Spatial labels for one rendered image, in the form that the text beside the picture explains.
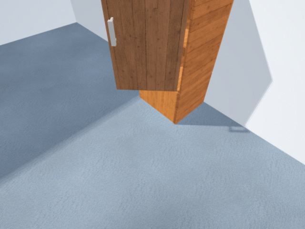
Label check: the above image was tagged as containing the cupboard door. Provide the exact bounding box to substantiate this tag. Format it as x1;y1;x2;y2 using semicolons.
101;0;190;92

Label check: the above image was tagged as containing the handle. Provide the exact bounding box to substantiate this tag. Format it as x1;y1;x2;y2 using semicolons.
107;17;116;46

